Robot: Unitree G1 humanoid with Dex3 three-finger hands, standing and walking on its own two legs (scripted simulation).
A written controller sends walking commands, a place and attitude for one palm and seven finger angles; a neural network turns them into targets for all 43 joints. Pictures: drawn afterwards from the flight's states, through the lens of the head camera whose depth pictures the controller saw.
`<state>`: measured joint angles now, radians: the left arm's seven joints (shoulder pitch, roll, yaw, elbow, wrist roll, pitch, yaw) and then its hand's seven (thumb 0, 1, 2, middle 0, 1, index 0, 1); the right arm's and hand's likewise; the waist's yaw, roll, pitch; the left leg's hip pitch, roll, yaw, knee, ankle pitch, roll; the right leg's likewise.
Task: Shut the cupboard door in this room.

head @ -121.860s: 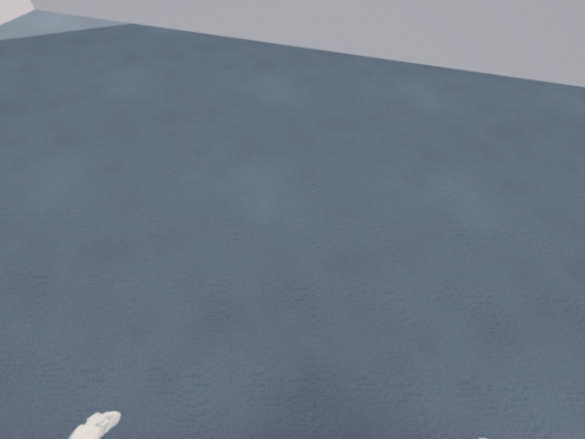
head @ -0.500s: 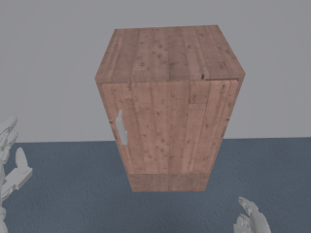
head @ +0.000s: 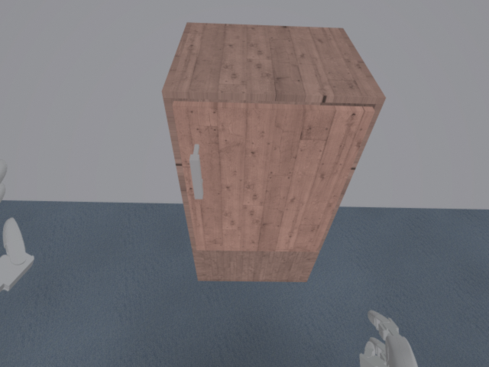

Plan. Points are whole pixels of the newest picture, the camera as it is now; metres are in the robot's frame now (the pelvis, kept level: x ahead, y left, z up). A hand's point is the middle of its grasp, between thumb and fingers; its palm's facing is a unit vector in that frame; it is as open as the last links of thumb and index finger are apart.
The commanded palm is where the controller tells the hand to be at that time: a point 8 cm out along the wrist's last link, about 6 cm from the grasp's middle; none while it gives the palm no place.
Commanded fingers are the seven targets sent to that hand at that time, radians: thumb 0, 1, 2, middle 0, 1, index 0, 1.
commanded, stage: step back with the hand held close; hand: left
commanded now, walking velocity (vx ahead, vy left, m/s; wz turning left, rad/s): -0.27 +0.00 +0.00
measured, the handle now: (197, 172) +0.55 +0.15 -0.04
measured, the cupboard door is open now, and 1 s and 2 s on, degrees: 0 0 0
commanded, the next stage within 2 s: stop stepping back and stand still in 0.56 s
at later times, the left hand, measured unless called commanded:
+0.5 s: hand out of the picture +0.14 +0.27 +0.19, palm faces +0.45 -0.77 -0.45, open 7.4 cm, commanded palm +0.08 +0.29 +0.19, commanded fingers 0.00 0.90 0.90 -0.20 -0.30 -0.20 -0.30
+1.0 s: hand out of the picture +0.02 +0.26 +0.16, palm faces +0.45 -0.81 -0.36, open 7.4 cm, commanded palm -0.04 +0.28 +0.19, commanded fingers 0.00 0.90 0.90 -0.20 -0.30 -0.20 -0.30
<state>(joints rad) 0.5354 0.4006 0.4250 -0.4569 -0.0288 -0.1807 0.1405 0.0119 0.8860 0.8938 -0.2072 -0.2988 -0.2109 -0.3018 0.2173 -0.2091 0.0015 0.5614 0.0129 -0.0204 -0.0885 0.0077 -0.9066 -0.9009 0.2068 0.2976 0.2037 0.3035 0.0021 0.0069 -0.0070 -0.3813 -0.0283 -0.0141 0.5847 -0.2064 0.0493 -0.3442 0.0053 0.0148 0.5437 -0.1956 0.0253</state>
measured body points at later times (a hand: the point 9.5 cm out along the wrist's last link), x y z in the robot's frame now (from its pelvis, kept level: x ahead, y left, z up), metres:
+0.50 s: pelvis -0.06 -0.01 +0.00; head -0.04 +0.03 +0.45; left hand +0.11 +0.30 +0.21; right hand +0.09 -0.24 -0.08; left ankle +0.03 +0.09 -0.73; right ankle -0.17 -0.14 -0.70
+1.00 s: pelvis -0.18 -0.01 +0.01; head -0.21 +0.01 +0.46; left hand -0.01 +0.30 +0.18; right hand -0.05 -0.28 -0.06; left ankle -0.08 +0.06 -0.73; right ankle -0.21 -0.13 -0.73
